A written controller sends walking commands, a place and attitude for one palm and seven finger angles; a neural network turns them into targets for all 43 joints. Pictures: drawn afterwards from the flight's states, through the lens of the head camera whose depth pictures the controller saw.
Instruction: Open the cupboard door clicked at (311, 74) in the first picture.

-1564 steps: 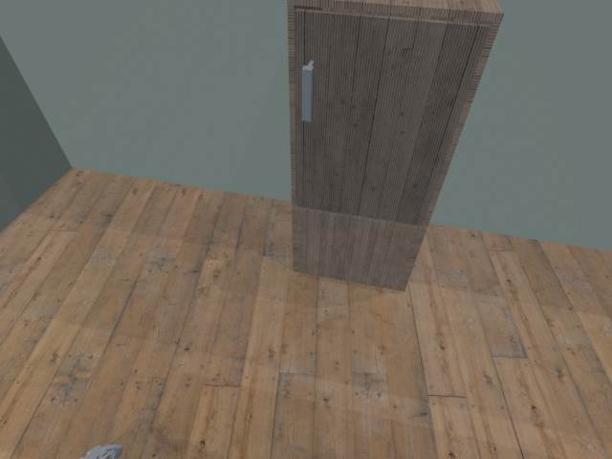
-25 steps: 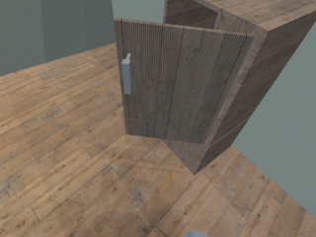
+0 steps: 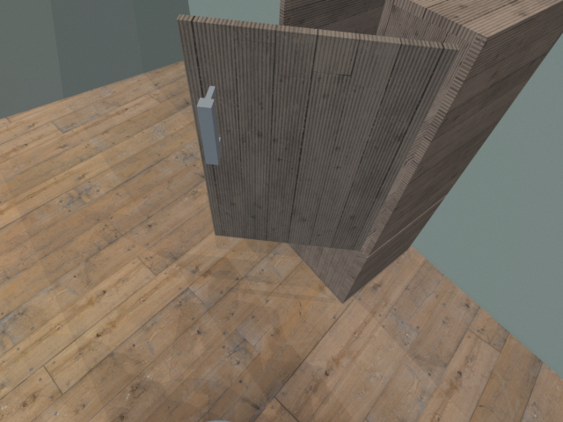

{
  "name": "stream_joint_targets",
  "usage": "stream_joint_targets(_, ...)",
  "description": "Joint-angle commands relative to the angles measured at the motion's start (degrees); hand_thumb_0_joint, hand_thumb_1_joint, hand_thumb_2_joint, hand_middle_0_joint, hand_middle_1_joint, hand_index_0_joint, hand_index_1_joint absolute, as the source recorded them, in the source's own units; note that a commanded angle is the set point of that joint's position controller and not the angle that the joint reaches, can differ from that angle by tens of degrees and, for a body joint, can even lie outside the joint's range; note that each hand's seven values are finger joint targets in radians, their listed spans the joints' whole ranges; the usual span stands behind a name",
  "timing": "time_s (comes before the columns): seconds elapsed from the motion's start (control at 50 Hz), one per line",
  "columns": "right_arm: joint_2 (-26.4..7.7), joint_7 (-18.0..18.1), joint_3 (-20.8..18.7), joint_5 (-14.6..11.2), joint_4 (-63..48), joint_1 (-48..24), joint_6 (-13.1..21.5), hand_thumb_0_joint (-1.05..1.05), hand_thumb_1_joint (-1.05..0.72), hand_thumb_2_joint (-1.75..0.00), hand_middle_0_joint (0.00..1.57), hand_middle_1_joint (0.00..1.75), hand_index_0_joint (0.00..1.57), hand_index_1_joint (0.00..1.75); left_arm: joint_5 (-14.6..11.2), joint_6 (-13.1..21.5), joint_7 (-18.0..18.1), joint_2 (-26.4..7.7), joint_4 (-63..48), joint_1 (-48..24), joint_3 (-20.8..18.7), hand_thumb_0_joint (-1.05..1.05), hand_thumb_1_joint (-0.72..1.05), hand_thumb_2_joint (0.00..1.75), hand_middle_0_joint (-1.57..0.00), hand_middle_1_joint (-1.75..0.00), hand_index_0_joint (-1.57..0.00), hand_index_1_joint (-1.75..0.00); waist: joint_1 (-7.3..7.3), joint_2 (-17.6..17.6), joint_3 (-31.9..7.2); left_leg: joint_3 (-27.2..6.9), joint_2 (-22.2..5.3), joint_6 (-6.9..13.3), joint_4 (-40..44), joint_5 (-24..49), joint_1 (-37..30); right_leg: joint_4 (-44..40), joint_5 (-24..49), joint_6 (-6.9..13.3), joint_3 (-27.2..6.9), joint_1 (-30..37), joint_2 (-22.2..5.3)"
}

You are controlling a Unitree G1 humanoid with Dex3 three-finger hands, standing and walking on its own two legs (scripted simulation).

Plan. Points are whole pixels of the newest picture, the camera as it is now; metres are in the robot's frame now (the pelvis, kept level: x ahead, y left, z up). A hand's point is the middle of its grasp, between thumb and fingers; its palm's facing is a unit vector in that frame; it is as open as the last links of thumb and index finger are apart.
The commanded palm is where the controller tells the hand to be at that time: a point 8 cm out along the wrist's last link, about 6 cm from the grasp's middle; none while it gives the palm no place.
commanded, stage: come to a stop and stand still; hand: left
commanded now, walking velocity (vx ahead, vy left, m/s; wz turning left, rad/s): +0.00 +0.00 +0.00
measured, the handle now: (212, 126) +0.58 +0.16 +0.06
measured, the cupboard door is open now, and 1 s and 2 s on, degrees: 46 46 46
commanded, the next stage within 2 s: look again from close up in 1.12 s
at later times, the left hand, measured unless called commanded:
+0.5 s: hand out of the picture +0.00 +0.24 -0.16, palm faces -0.01 -0.96 -0.29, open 7.4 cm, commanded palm none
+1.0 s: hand out of the picture -0.02 +0.21 -0.16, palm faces -0.03 -0.96 -0.26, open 7.4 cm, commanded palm none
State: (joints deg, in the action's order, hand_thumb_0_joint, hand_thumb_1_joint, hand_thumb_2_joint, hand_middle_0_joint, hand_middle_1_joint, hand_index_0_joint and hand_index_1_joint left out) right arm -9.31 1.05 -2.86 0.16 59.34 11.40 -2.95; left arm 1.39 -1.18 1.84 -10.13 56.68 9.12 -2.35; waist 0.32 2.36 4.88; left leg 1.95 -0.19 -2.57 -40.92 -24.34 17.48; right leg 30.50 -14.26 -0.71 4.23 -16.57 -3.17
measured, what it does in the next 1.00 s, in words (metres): steps on the spot: left foot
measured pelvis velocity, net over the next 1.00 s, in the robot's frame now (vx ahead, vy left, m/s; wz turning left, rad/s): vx -0.07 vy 0.00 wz -0.02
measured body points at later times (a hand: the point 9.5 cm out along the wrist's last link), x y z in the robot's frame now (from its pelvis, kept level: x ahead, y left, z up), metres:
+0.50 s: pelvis -0.05 +0.03 +0.00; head -0.06 +0.02 +0.45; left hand +0.00 +0.29 -0.13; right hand +0.02 -0.22 -0.15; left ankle -0.02 +0.11 -0.73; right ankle +0.00 -0.10 -0.73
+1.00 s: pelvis -0.07 +0.00 +0.00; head -0.08 +0.00 +0.45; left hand -0.02 +0.26 -0.14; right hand -0.09 -0.27 -0.14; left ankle -0.02 +0.11 -0.73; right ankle +0.00 -0.10 -0.73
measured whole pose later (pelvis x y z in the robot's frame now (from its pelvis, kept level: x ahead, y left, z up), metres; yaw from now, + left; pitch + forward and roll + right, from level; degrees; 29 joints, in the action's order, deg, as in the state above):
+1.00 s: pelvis -0.07 +0.00 +0.00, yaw -1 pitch -2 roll +1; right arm -14.8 0.1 -2.4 1.3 62.8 18.4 -0.1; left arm 1.4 -0.3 0.2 -14.1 60.2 15.1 -1.0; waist 1.4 0.5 -0.4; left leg 3.0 0.2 1.2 -26.3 -10.9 13.9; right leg 27.1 -10.1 1.8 3.9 -15.8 -0.5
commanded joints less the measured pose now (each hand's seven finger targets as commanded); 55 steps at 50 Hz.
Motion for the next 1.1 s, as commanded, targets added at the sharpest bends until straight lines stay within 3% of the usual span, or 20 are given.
stream_joint_targets(0.0,-11.26,-0.13,-0.61,1.52,-6.73,5.92,2.32,0.00,-0.90,-0.90,0.20,0.30,0.20,0.30,-0.63,0.88,1.10,-13.41,-6.81,1.97,-0.39,0.00,0.90,0.90,-0.20,-0.30,-0.20,-0.30,1.98,-12.49,-6.34,-5.20,-5.19,1.88,22.33,30.98,-8.30,6.36,10.91,2.05,-3.57,5.59,-2.49)
stream_joint_targets(0.02,-12.52,0.23,-2.50,1.95,-9.44,2.39,3.76,0.00,-0.90,-0.90,0.20,0.30,0.20,0.30,-0.61,0.22,1.32,-8.21,-8.71,5.21,-0.79,0.00,0.90,0.90,-0.20,-0.30,-0.20,-0.30,-0.55,-17.13,-12.61,-8.44,-11.25,4.87,15.07,39.19,-9.19,8.63,-4.44,1.24,-1.69,0.14,-0.48)
stream_joint_targets(0.04,-11.68,0.54,-2.75,2.21,-10.40,2.11,3.53,0.00,-0.90,-0.90,0.20,0.30,0.20,0.30,-0.23,0.25,1.13,-6.61,-8.33,6.27,-0.77,0.00,0.90,0.90,-0.20,-0.30,-0.20,-0.30,-0.16,-17.53,-15.18,-7.40,-11.99,6.57,13.12,41.32,-11.65,6.45,-6.72,2.02,-1.71,-1.87,0.30)
stream_joint_targets(0.06,-11.42,0.63,-2.36,1.69,-11.36,1.58,3.28,0.00,-0.90,-0.90,0.20,0.30,0.20,0.30,-0.01,-0.37,1.05,-7.22,-8.19,5.77,-0.33,0.00,0.90,0.90,-0.20,-0.30,-0.20,-0.30,0.30,-18.57,-13.08,-8.85,-11.59,7.63,14.39,37.42,-9.44,7.19,-7.45,1.69,-1.57,-2.15,0.82)
stream_joint_targets(0.1,-9.62,1.09,-1.83,1.75,-12.92,1.08,2.88,0.00,-0.90,-0.90,0.20,0.30,0.20,0.30,0.49,-1.11,0.46,-5.71,-8.18,7.11,0.10,0.00,0.90,0.90,-0.20,-0.30,-0.20,-0.30,0.06,-14.77,-4.85,-9.49,-11.90,9.26,17.53,25.84,-0.44,11.31,-8.85,1.86,-1.54,-3.40,1.38)
stream_joint_targets(0.12,-9.38,1.17,-1.99,1.70,-13.29,1.39,3.07,0.00,-0.90,-0.90,0.20,0.30,0.20,0.30,0.79,-1.01,0.25,-5.32,-7.95,7.68,0.13,0.00,0.90,0.90,-0.20,-0.30,-0.20,-0.30,-0.11,-10.51,-1.82,-9.68,-11.66,9.10,18.53,23.54,1.97,11.58,-7.19,1.74,-1.17,-4.05,1.59)
stream_joint_targets(0.16,-10.10,1.29,-2.00,1.53,-13.34,2.53,3.56,0.00,-0.90,-0.90,0.20,0.30,0.20,0.30,0.82,-0.31,0.02,-5.37,-8.19,9.07,0.03,0.00,0.90,0.90,-0.20,-0.30,-0.20,-0.30,-0.66,-6.27,-1.55,-8.65,-11.04,8.86,16.11,30.26,-0.14,7.71,-4.07,1.70,-1.31,-3.98,1.55)
stream_joint_targets(0.2,-10.17,1.16,-1.61,1.19,-13.68,2.64,4.12,0.00,-0.90,-0.90,0.20,0.30,0.20,0.30,0.58,0.60,-0.10,-6.90,-8.04,10.81,-0.20,0.00,0.90,0.90,-0.20,-0.30,-0.20,-0.30,-1.07,-5.90,-3.62,-6.75,-8.65,7.71,13.28,32.16,-1.59,1.81,4.06,2.45,-2.60,-0.54,0.76)
stream_joint_targets(0.24,-10.38,1.09,-1.88,0.86,-14.06,2.77,4.52,0.00,-0.90,-0.90,0.20,0.30,0.20,0.30,0.46,1.07,-0.04,-9.67,-8.33,10.68,-0.75,0.00,0.90,0.90,-0.20,-0.30,-0.20,-0.30,-0.11,-5.15,-5.12,-6.01,-6.24,6.46,13.91,23.94,-0.39,1.62,9.17,4.02,-6.18,0.79,-1.50)
stream_joint_targets(0.26,-10.72,0.99,-1.82,1.05,-13.65,2.79,4.36,0.00,-0.90,-0.90,0.20,0.30,0.20,0.30,0.41,1.11,-0.06,-10.00,-8.52,9.63,-0.76,0.00,0.90,0.90,-0.20,-0.30,-0.20,-0.30,0.21,-0.71,-5.87,-5.53,-5.78,6.31,13.07,22.21,-1.26,1.85,9.70,3.91,-6.48,0.47,-1.38)
stream_joint_targets(0.28,-11.06,0.93,-1.98,1.06,-13.43,3.13,4.40,0.00,-0.90,-0.90,0.20,0.30,0.20,0.30,0.30,1.06,-0.06,-9.70,-8.76,8.80,-0.81,0.00,0.90,0.90,-0.20,-0.30,-0.20,-0.30,0.50,0.54,-6.30,-5.60,-5.74,6.37,13.53,20.26,-1.79,1.78,8.63,3.86,-6.70,-0.13,-1.44)
stream_joint_targets(0.36,-11.99,0.28,-1.91,1.17,-12.53,1.76,4.39,0.00,-0.90,-0.90,0.20,0.30,0.20,0.30,0.22,1.02,-0.30,-10.04,-8.73,8.35,-0.63,0.00,0.90,0.90,-0.20,-0.30,-0.20,-0.30,-0.07,-2.83,-2.43,-7.59,-6.81,6.93,20.28,6.66,1.59,-0.18,1.10,2.97,-5.48,-0.76,-0.89)
stream_joint_targets(0.46,-12.67,-0.24,-1.80,1.23,-10.82,1.27,4.20,0.00,-0.90,-0.90,0.20,0.30,0.20,0.30,0.28,1.42,-0.42,-10.99,-7.20,8.74,-0.70,0.00,0.90,0.90,-0.20,-0.30,-0.20,-0.30,-0.49,-2.88,-0.76,-8.35,-6.30,6.62,24.15,-3.74,4.42,-3.05,-2.95,3.00,-6.10,0.42,-1.40)
stream_joint_targets(0.52,-12.58,-0.36,-1.55,1.24,-9.30,2.23,4.31,0.00,-0.90,-0.90,0.20,0.30,0.20,0.30,0.27,1.75,-0.45,-11.35,-6.24,8.67,-0.75,0.00,0.90,0.90,-0.20,-0.30,-0.20,-0.30,-0.44,-2.14,-2.58,-8.15,-5.92,6.43,24.34,-3.80,3.59,-4.81,-4.67,3.08,-6.95,1.43,-2.10)
stream_joint_targets(0.66,-13.17,-0.46,-1.37,1.28,-5.40,4.39,4.15,0.00,-0.90,-0.90,0.20,0.30,0.20,0.30,0.22,2.00,-0.60,-12.86,-3.90,7.73,-1.04,0.00,0.90,0.90,-0.20,-0.30,-0.20,-0.30,0.19,-1.12,-0.96,-7.00,-4.56,5.77,23.15,-5.40,2.92,-10.40,-14.28,3.54,-10.41,-2.17,-3.80)
stream_joint_targets(0.74,-12.82,-0.33,-1.14,1.16,-2.96,6.22,4.25,0.00,-0.90,-0.90,0.20,0.30,0.20,0.30,-0.08,2.36,-0.72,-13.46,-2.34,6.81,-1.05,0.00,0.90,0.90,-0.20,-0.30,-0.20,-0.30,0.93,0.28,-1.94,-4.96,-3.23,5.26,19.13,0.11,-0.55,-13.67,-16.35,4.28,-12.88,-3.87,-5.52)
stream_joint_targets(0.82,-13.13,-0.30,-1.05,1.03,-0.94,7.38,4.43,0.00,-0.90,-0.90,0.20,0.30,0.20,0.30,-0.21,2.48,-0.75,-13.96,-1.22,5.56,-1.07,0.00,0.90,0.90,-0.20,-0.30,-0.20,-0.30,1.19,-0.77,-2.78,-4.86,-3.44,5.06,19.06,1.30,-1.88,-14.47,-16.21,4.21,-12.60,-3.44,-5.70)
stream_joint_targets(1.0,-13.62,-0.21,-0.60,1.05,1.07,6.08,4.47,0.00,-0.90,-0.90,0.20,0.30,0.20,0.30,-0.17,2.37,-0.72,-13.54,1.03,5.78,-0.73,0.00,0.90,0.90,-0.20,-0.30,-0.20,-0.30,-0.03,-2.17,0.71,-6.72,-4.92,4.86,23.56,-0.93,2.28,-14.11,-13.67,3.42,-11.34,0.13,-4.42)
stream_joint_targets(1.08,-13.77,-0.17,-0.33,0.89,1.54,5.61,4.81,0.00,-0.90,-0.90,0.20,0.30,0.20,0.30,-0.34,2.64,-0.69,-13.16,1.53,5.43,-0.44,0.00,0.90,0.90,-0.20,-0.30,-0.20,-0.30,-0.07,-2.49,-1.35,-6.78,-5.31,4.64,24.46,1.81,0.90,-13.72,-9.31,3.17,-10.60,2.74,-4.37)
